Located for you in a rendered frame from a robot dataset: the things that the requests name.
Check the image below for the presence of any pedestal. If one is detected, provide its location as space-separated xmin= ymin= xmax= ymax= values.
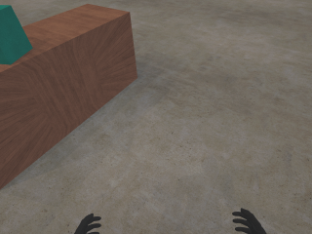
xmin=0 ymin=4 xmax=137 ymax=189

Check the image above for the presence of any robot left hand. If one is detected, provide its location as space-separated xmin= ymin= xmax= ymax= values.
xmin=74 ymin=214 xmax=101 ymax=234

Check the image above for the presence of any carton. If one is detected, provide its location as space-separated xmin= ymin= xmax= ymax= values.
xmin=0 ymin=5 xmax=32 ymax=65

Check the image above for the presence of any robot right hand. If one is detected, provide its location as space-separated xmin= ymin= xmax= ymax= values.
xmin=232 ymin=208 xmax=266 ymax=234

